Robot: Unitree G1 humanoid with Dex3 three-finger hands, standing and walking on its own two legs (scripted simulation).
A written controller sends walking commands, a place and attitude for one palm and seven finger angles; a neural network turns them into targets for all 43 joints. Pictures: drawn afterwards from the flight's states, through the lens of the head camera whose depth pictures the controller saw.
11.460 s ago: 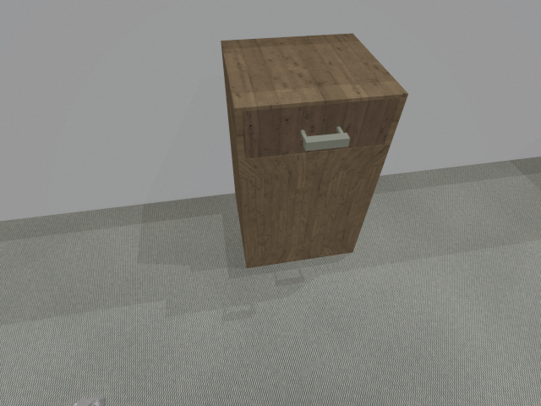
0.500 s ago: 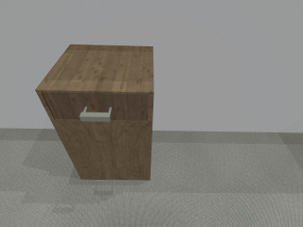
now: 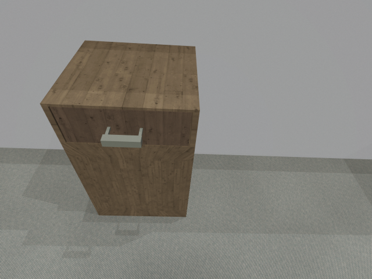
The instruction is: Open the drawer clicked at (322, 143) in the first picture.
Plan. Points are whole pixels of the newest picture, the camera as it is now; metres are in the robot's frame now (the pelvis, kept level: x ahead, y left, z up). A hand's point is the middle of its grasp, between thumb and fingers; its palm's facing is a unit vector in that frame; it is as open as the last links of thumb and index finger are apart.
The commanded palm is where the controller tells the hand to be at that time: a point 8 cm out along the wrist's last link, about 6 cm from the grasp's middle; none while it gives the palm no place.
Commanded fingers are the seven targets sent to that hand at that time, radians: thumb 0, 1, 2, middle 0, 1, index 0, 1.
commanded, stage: come to a stop and stand still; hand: left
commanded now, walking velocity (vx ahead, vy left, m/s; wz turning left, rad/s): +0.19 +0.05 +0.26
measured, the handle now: (123, 135) +0.55 +0.24 -0.07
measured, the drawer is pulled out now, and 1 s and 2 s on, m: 0.00 0.00 0.00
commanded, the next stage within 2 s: look again from close up in 1.22 s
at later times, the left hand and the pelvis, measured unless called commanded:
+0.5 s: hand out of the picture +0.15 +0.19 -0.16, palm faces +0.09 -0.97 -0.22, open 7.3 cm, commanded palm none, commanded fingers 0.00 0.90 0.90 -0.20 -0.30 -0.20 -0.30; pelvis +0.06 +0.01 +0.00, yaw +5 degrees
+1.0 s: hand out of the picture -0.01 +0.20 -0.16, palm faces +0.08 -0.98 -0.19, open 7.4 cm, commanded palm none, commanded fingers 0.00 0.90 0.90 -0.20 -0.30 -0.20 -0.30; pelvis +0.04 +0.03 +0.01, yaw +2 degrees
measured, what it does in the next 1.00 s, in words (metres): steps on the spot: right foot, then left foot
